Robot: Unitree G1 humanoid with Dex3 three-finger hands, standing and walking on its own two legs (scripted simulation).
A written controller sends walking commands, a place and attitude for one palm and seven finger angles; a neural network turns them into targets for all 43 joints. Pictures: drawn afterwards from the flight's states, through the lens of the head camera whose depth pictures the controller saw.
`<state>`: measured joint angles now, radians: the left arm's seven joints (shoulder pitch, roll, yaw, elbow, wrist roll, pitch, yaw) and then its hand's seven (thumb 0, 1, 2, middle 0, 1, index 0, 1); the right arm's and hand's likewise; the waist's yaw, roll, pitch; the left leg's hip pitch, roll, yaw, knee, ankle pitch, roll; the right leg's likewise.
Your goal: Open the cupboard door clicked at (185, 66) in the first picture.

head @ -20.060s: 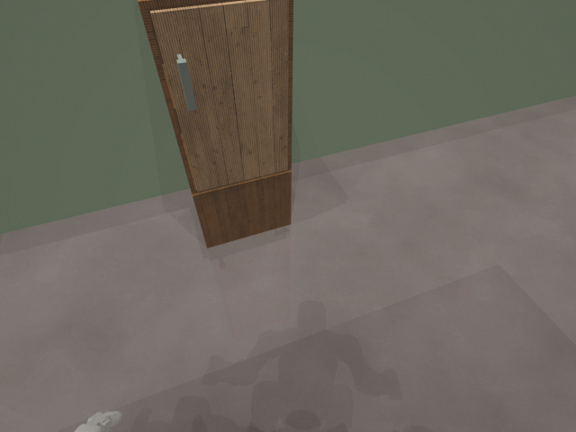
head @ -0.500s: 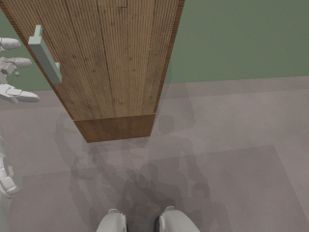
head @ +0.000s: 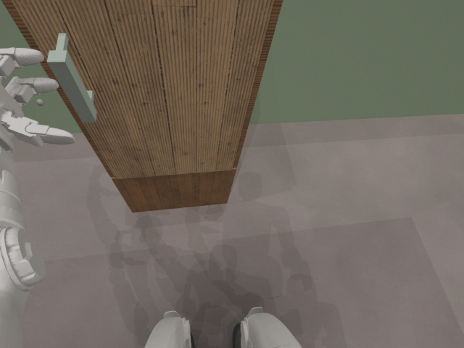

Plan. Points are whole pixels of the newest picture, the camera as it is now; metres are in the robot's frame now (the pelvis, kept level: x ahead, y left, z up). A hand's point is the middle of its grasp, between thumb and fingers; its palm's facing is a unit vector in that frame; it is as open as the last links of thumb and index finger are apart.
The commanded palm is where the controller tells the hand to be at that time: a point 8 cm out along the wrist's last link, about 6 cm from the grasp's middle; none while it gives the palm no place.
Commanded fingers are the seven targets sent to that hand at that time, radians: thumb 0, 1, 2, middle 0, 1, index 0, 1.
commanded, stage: slide the fingers in behind the handle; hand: left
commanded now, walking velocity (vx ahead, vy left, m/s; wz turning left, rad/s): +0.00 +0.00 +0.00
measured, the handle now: (76, 80) +0.54 +0.23 +0.07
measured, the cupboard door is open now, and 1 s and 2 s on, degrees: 0 0 2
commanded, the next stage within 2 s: close the thumb around the handle in 1.68 s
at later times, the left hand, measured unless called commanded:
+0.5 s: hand (66, 105) +0.49 +0.23 +0.07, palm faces +0.06 -1.00 +0.00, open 14.0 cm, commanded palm +0.47 +0.29 +0.08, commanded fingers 0.00 -0.50 0.30 -0.30 -1.20 -0.30 -1.20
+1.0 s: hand (81, 104) +0.50 +0.21 +0.07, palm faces +0.06 -1.00 +0.00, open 14.0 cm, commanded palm +0.47 +0.26 +0.08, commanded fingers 0.00 -0.50 0.30 -0.30 -1.20 -0.30 -1.20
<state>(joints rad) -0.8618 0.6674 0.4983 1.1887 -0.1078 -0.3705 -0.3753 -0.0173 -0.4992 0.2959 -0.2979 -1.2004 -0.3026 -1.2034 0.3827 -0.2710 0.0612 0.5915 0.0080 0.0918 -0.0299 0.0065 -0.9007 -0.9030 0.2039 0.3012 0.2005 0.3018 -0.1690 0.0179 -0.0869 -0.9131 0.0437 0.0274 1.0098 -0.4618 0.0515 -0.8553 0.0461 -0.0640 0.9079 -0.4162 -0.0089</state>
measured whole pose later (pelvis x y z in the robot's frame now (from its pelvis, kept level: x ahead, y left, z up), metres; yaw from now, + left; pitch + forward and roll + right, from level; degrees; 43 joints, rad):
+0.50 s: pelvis +0.00 +0.00 +0.00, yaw +0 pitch +20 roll -4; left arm -0.85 0.58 0.45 1.16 -0.11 -0.36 -0.32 -0.02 -0.50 0.30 -0.30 -1.20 -0.30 -1.20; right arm 0.39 -0.27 0.05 0.60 0.01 0.10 -0.02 0.01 -0.90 -0.90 0.20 0.30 0.20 0.30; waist -0.17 0.02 -0.10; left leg -0.90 0.04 0.03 1.01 -0.46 0.05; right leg -0.85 0.05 -0.06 0.91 -0.42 -0.01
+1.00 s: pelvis +0.00 -0.01 +0.00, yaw +0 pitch +20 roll -4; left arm -0.83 0.53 0.42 1.13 -0.12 -0.38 -0.28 -0.02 -0.50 0.30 -0.30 -1.20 -0.30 -1.21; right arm 0.40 -0.27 0.04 0.61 0.01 0.09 -0.01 0.01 -0.90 -0.90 0.20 0.30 0.20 0.30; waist -0.16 0.02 -0.10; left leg -0.90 0.05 0.02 1.01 -0.47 0.04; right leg -0.85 0.05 -0.07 0.92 -0.43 -0.02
